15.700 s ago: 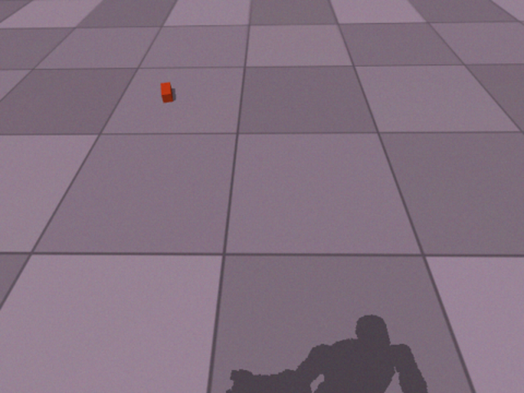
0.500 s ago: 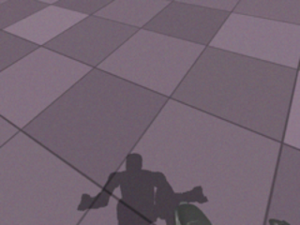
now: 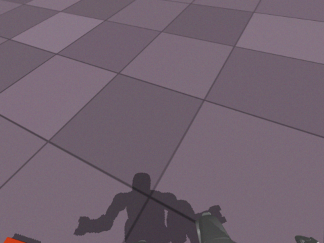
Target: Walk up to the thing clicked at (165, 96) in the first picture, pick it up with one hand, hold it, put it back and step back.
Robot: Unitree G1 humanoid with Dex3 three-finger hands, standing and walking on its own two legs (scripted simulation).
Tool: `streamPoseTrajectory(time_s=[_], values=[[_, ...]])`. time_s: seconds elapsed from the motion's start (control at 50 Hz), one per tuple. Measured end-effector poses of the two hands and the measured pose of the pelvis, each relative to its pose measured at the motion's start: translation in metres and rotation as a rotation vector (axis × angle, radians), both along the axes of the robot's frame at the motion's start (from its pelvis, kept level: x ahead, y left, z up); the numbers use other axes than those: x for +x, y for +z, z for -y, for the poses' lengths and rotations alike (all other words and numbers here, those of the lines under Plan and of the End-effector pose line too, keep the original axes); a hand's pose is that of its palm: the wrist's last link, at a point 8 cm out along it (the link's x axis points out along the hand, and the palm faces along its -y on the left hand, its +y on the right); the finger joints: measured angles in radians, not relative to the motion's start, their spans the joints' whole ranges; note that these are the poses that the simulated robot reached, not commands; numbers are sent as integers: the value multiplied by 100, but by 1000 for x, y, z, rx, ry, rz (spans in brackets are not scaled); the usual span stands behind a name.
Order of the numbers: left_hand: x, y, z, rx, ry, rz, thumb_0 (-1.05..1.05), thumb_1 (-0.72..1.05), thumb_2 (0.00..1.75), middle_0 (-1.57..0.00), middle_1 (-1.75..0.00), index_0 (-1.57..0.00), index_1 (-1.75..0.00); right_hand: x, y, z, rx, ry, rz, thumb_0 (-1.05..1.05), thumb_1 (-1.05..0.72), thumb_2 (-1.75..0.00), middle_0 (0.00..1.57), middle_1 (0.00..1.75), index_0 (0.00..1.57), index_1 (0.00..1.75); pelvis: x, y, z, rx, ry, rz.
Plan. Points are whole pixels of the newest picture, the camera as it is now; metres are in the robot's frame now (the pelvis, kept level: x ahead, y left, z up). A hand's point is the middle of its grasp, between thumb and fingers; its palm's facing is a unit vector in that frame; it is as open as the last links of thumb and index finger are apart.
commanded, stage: walk up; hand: left
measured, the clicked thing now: out of the picture +0.27 +0.79 -0.69
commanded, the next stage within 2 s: none
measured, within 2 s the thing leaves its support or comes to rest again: neither
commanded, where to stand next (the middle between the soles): -0.15 +0.64 m, yaw -18 degrees
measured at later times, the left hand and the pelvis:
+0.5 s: hand out of the picture +0.02 +0.55 -0.11, palm faces -0.12 -0.78 -0.62, open 7.4 cm; pelvis -0.08 +0.23 -0.01, yaw -5 degrees
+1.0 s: hand out of the picture -0.05 +0.72 -0.10, palm faces -0.18 -0.80 -0.57, open 7.4 cm; pelvis -0.17 +0.44 +0.01, yaw -10 degrees
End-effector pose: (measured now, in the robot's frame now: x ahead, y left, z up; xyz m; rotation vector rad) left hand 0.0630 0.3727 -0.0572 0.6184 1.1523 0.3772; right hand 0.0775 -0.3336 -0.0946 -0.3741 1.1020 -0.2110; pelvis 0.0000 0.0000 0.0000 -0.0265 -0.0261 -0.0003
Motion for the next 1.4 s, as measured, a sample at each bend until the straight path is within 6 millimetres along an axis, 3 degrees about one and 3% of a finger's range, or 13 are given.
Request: streamPoseTrajectory(time_s=[0.14, 0.3, 0.38, 0.48, 0.58, 0.74, 0.84, 0.92, 1.04, 1.14, 1.22, 1.3, 1.4], values=[[8, 4, -19, -76, -83, -5, 1, 91, 89, -21, -30, -20, -30, -50, -1, -60, 40, -58, -57, 1, -90, -89, 20, 30, 21, 30, -12, 13, -49, 10, -42, -11], [-16, 5, -63, -85, -115, 64, 1, 90, 89, -22, -30, -21, -30, -65, -18, -124, 67, -34, -80, 1, -90, -89, 20, 30, 21, 30, -43, 8, -112, -8, -50, 25], [-31, 9, -108, -68, -134, 56, 1, 90, 89, -22, -30, -21, -30, -67, -13, -155, 69, -30, -32, 1, -90, -89, 20, 30, 21, 30, -58, 7, -152, 17, -64, 21], [-43, 3, -188, -30, -158, 52, 1, 90, 89, -22, -30, -21, -30, -80, -10, -198, 14, -40, 6, 0, -90, -89, 20, 30, 21, 30, -78, -7, -216, 22, -86, 1], [-56, -9, -267, 9, -110, 21, 1, 90, 89, -21, -30, -21, -30, -120, -8, -258, -23, -82, 3, 0, -91, -89, 20, 30, 21, 30, -98, -13, -277, -1, -111, 23], [-69, -3, -304, -76, -148, -38, 1, 91, 89, -21, -30, -20, -30, -185, 6, -346, 36, -159, -68, 1, -90, -89, 20, 30, 21, 30, -119, 14, -334, -3, -140, 2], [-84, -5, -316, -101, -207, -27, 1, 90, 89, -21, -30, -20, -30, -206, -11, -382, 59, -175, -77, 1, -90, -89, 21, 30, 21, 30, -136, 9, -372, -11, -176, 2], [-100, -1, -342, -99, -207, 10, 1, 90, 89, -22, -30, -21, -30, -213, -15, -416, 70, -163, -85, 1, -90, -89, 20, 30, 21, 30, -154, 10, -404, -11, -168, 26], [-114, 9, -406, -73, -227, 53, 1, 90, 89, -22, -30, -21, -30, -220, -12, -461, 63, -149, -32, 1, -90, -89, 20, 30, 21, 30, -178, 8, -464, 19, -169, 25], [-122, 0, -488, -32, -253, 71, 1, 90, 89, -22, -30, -21, -30, -233, -13, -506, 5, -141, -10, 0, -91, -89, 20, 30, 21, 30, -198, -9, -528, 16, -162, 11], [-134, -11, -549, 1, -193, 54, 1, 90, 89, -21, -30, -21, -30, -260, -12, -554, -14, -154, -15, 0, -91, -89, 20, 30, 21, 30, -216, -15, -572, -2, -182, 37], [-150, -11, -575, -33, -170, 20, 1, 91, 89, -21, -30, -20, -30, -288, -3, -602, 17, -194, -46, 0, -91, -89, 20, 30, 21, 30, -231, -1, -597, -18, -182, 25], [-182, -11, -588, -88, -187, -24, 1, 91, 89, -21, -30, -20, -30, -307, -6, -643, 54, -200, -49, 1, -90, -89, 21, 30, 21, 30, -246, 6, -630, -5, -217, 4]])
